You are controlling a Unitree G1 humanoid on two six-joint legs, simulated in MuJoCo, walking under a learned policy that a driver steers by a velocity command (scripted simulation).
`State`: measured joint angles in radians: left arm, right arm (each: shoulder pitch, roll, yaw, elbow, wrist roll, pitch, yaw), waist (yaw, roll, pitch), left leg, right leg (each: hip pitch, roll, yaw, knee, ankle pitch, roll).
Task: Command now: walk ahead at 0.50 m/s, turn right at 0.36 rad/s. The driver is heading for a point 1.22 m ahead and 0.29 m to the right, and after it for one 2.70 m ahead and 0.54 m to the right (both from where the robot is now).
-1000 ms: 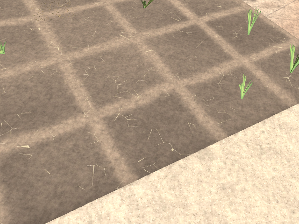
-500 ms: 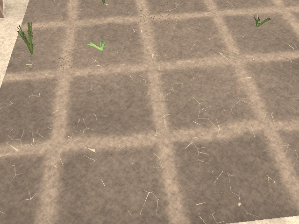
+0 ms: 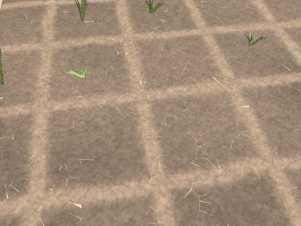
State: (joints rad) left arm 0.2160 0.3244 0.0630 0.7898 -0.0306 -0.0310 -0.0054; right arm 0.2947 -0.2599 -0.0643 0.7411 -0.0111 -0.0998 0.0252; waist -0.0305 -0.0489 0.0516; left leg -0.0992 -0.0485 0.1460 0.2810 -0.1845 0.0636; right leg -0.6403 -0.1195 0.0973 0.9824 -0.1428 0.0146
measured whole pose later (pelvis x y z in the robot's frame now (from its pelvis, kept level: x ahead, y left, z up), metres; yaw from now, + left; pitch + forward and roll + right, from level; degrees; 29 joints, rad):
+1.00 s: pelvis +0.60 -0.18 -0.06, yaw -22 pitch +1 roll +0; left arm 0.17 0.28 0.05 0.72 0.01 -0.08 0.00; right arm 0.33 -0.26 -0.05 0.75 0.01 -0.08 0.03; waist -0.04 -0.02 0.05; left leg -0.25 -0.11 -0.07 0.37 -0.13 0.08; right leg -0.50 -0.02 0.07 1.00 -0.34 0.00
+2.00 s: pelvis +1.08 -0.26 -0.06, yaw +6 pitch +1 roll +0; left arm 0.19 0.32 0.05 0.80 -0.01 -0.04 0.01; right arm 0.19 -0.25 -0.04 0.70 -0.02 -0.06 0.03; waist 0.00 -0.04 0.08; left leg -0.24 -0.07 0.06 0.37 -0.15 0.09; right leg -0.60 -0.10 0.05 1.04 -0.31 0.06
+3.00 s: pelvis +1.21 -0.25 -0.06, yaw -25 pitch +1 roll -1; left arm 0.19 0.32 0.08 0.66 0.00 0.06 0.03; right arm 0.19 -0.25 -0.05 0.77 -0.01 0.00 -0.03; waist -0.03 -0.03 0.05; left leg -0.23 0.03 0.01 0.45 -0.23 0.01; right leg -0.39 0.01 0.09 0.86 -0.43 0.09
